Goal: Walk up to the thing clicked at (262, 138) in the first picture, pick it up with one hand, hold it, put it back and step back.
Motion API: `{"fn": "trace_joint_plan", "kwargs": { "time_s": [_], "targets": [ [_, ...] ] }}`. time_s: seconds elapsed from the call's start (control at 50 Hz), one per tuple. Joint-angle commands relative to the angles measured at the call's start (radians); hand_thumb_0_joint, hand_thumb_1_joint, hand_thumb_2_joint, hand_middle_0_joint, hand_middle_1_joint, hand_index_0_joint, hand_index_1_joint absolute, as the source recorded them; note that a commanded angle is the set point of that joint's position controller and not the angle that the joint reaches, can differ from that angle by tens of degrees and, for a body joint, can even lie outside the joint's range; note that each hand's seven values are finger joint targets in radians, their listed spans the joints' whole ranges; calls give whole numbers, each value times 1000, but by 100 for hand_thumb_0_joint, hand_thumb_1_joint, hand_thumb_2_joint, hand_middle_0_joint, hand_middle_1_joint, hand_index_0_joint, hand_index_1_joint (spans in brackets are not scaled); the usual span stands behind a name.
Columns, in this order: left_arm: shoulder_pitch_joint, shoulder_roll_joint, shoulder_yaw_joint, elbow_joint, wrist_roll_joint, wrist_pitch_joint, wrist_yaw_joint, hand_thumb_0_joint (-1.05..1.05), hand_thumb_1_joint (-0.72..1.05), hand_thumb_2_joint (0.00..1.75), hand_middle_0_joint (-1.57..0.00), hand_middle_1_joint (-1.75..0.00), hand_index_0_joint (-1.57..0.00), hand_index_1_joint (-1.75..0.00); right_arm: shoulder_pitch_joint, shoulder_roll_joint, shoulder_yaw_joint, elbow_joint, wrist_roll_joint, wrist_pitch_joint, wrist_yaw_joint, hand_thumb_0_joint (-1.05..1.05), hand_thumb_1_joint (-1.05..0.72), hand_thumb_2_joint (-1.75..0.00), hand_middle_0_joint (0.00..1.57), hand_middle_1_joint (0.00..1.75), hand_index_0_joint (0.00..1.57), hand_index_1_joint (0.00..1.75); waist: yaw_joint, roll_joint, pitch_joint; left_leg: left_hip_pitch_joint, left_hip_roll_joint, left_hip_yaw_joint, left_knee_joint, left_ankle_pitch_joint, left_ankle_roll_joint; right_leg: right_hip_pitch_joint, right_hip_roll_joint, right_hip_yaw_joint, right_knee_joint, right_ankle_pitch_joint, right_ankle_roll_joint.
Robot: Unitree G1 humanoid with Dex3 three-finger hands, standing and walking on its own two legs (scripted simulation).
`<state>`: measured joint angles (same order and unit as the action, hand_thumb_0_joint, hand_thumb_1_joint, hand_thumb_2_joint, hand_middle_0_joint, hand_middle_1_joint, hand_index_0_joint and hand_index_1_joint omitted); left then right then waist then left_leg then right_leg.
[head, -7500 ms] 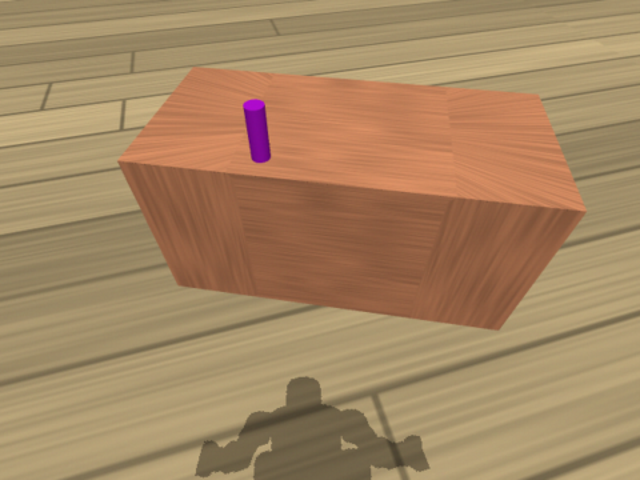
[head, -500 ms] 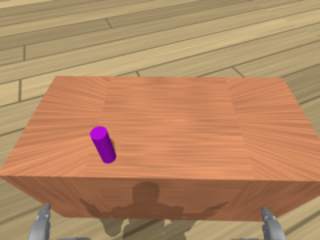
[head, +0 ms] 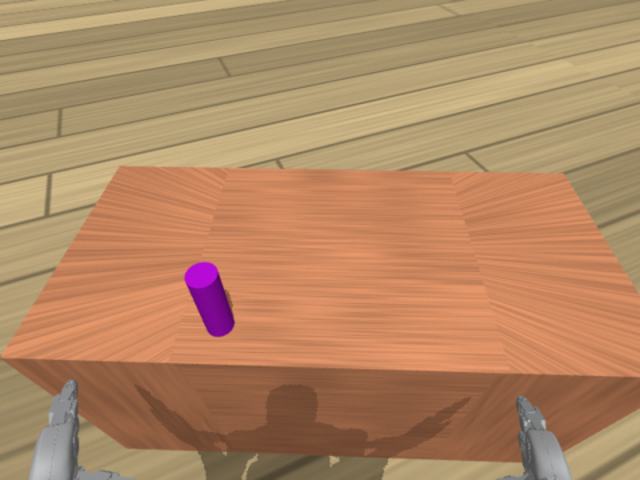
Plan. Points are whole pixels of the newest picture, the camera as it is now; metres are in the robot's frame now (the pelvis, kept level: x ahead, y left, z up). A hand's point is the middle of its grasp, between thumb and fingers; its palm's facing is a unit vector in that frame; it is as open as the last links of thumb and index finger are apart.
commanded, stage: rise first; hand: left
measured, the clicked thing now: (211, 301) +0.42 +0.21 -0.10
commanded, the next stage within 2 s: go down in 0.30 s
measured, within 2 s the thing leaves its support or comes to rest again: neither
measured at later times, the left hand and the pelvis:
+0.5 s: hand (90, 456) +0.16 +0.28 -0.02, palm faces +0.35 -0.87 -0.35, open 17.6 cm; pelvis -0.02 +0.00 +0.00, yaw +0 degrees
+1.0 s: hand (70, 361) +0.27 +0.34 +0.00, palm faces +0.25 -0.96 -0.14, open 17.5 cm; pelvis -0.03 +0.01 -0.02, yaw +0 degrees
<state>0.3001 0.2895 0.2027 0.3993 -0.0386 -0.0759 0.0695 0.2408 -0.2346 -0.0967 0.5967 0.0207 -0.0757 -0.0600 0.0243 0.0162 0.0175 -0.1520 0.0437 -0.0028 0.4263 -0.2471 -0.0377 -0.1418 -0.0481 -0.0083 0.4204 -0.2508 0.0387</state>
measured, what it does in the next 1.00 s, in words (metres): stands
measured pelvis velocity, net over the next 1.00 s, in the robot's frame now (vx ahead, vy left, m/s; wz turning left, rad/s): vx -0.03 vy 0.01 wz -0.01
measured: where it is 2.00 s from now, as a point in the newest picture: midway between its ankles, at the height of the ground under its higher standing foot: outside the picture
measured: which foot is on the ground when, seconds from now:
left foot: down 0.00-1.00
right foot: down 0.00-1.00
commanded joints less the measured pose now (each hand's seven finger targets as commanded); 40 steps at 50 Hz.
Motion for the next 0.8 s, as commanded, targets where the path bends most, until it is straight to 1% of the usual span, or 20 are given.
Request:
{"fn": "trace_joint_plan", "kwargs": {
  "time_s": [0.0, 0.06, 0.08, 0.14, 0.18, 0.22, 0.26, 0.28, 0.3, 0.36, 0.4, 0.42, 0.46, 0.5, 0.56, 0.58, 0.6, 0.7, 0.76, 0.78],
  "targets": [
    [-68, 195, 92, -217, 3, -57, 15, 0, -57, 6, -4, -5, -3, -6, -81, -177, -81, -181, -2, -49, -13, 0, 54, -5, 5, 5, 5, 5, -9, 4, -101, 38, -36, 61, -55, 263, 26, 26, 40, -59, -54, 250, -35],
    [-60, 198, 105, -242, 4, -64, 15, 0, -57, 6, -4, -5, -4, -6, -47, -127, -46, -156, -2, -46, -9, 0, 54, -5, 5, 5, 5, 5, 7, 19, -91, 36, -36, 61, -62, 261, 26, 37, 41, -61, -54, 245, -37],
    [-58, 187, 91, -254, 3, -68, 15, 0, -58, 6, -4, -5, -3, -6, -77, -143, -56, -184, -1, -49, -10, 0, 53, -5, 5, 5, 5, 5, 1, 21, -83, 37, -35, 60, -68, 246, 25, 28, 43, -62, -55, 228, -38],
    [-68, 214, 121, -259, 2, -69, 15, 0, -57, 6, -4, -5, -3, -6, -77, -158, -67, -175, -5, -51, -12, 0, 54, -5, 5, 5, 5, 5, 1, -4, -62, 25, -36, 59, -71, 217, 27, 18, 44, -64, -67, 199, -35],
    [-58, 214, 124, -275, 1, -73, 14, 0, -58, 6, -5, -5, -4, -6, -75, -113, -40, -131, -4, -48, -6, 0, 52, -5, 5, 5, 5, 5, 16, 34, -44, 13, -42, 63, -79, 199, 28, 13, 37, -61, -74, 181, -38],
    [-50, 218, 131, -262, 1, -76, 14, 0, -58, 6, -5, -5, -4, -6, -83, -170, -79, -152, -8, -53, -12, 0, 52, -5, 5, 5, 5, 5, 5, -13, -50, 18, -40, 62, -79, 171, 32, 11, 39, -61, -80, 156, -34],
    [-64, 203, 121, -283, 2, -85, 9, 0, -59, 6, -5, -5, -4, -6, -91, -103, -26, -140, -4, -54, -3, 0, 52, -6, 5, 5, 5, 5, 12, 23, -40, 15, -41, 61, -87, 151, 31, 11, 37, -61, -83, 134, -38],
    [-80, 234, 148, -271, 1, -87, 13, 0, -58, 6, -5, -5, -4, -6, -82, -140, -56, -137, -6, -55, -8, 0, 53, -5, 5, 5, 5, 5, 8, 14, -49, 14, -43, 63, -85, 147, 33, 11, 36, -58, -88, 134, -35],
    [-77, 226, 142, -267, 2, -89, 14, 0, -58, 6, -5, -6, -4, -7, -88, -162, -77, -120, -9, -58, -12, 0, 52, -6, 5, 5, 5, 5, 5, 4, -39, 16, -40, 58, -90, 142, 31, 9, 38, -61, -84, 127, -36],
    [-80, 220, 140, -265, 2, -98, 11, 0, -59, 6, -5, -5, -4, -6, -82, -164, -75, -112, -10, -64, -12, 0, 52, -6, 5, 5, 5, 5, 1, 19, -36, 18, -38, 59, -97, 116, 31, 4, 41, -60, -85, 107, -37],
    [-68, 188, 115, -238, 3, -100, 7, 0, -61, 0, -8, -7, -9, -5, -93, -144, -59, -114, -9, -71, -8, 0, 52, -5, 5, 5, 5, 5, -2, -3, -30, 9, -35, 54, -100, 103, 32, 4, 45, -64, -85, 96, -36],
    [-144, 71, 79, -344, -10, -123, -11, 0, -61, 3, -8, -10, -9, -10, -164, -110, -30, -156, -23, -80, 6, 0, 50, -5, 5, 5, 5, 5, 0, -12, -55, -33, -39, 47, -50, 102, 31, -32, 47, -56, -58, 85, -32],
    [-149, 232, 214, -288, -6, -126, -13, 0, -61, 5, -8, -12, -9, -12, -118, -160, -74, -114, -25, -71, 3, 0, 50, -5, 5, 5, 5, 5, 3, -4, -84, -34, -41, 45, -39, 98, 31, -35, 44, -50, -59, 72, -32],
    [-227, 243, 201, -267, 4, -141, -32, 0, -61, 4, -7, -12, -9, -11, -124, -97, -27, -98, -25, -71, 13, 0, 51, -5, 5, 5, 5, 5, -9, -6, -78, -54, -43, 43, -25, 65, 35, -53, 36, -42, -52, 51, -29],
    [-326, 300, 243, -169, -10, -167, -60, 0, -58, 5, -6, -11, -7, -9, -106, -160, -86, -62, -27, -66, 1, 0, 53, -4, 5, 5, 5, 5, -45, -30, -75, -80, -45, 39, 3, 28, 38, -108, 30, -37, -33, 34, -25],
    [-384, 327, 263, -163, -22, -184, -76, 0, -57, 5, -6, -10, -8, -9, -120, -141, -67, -54, -25, -68, 4, 0, 54, -4, 5, 5, 5, 5, -43, -11, -89, -93, -48, 38, 17, 16, 38, -118, 26, -35, -27, 26, -23],
    [-428, 350, 276, -143, -31, -199, -93, 0, -56, 5, -6, -10, -8, -8, -138, -162, -82, -70, -23, -76, 3, 0, 53, -4, 5, 5, 5, 5, -51, -11, -113, -96, -50, 38, 31, 5, 39, -125, 24, -30, -17, 21, -22],
    [-534, 407, 310, 44, -75, -256, -202, 0, -54, 4, -5, -8, -7, -7, -143, -136, -50, -84, -14, -86, 1, 0, 54, -4, 5, 5, 5, 5, -62, 7, -184, -122, -51, 24, 85, 28, 43, -148, 16, -21, 35, 53, -25],
    [-576, 437, 317, 139, -105, -271, -275, 0, -56, 4, -5, -7, -7, -5, -122, -110, -8, -67, -9, -84, 3, 0, 53, -5, 5, 5, 5, 5, -46, 64, -207, -148, -48, 20, 101, 55, 40, -168, 23, -29, 74, 77, -34],
    [-600, 453, 326, 144, -119, -278, -297, 0, -56, 5, -5, -7, -6, -5, -144, -131, -22, -102, -6, -89, 2, 0, 53, -5, 5, 5, 5, 5, -36, 65, -233, -153, -45, 15, 104, 69, 37, -159, 28, -32, 84, 89, -35]
  ]
}}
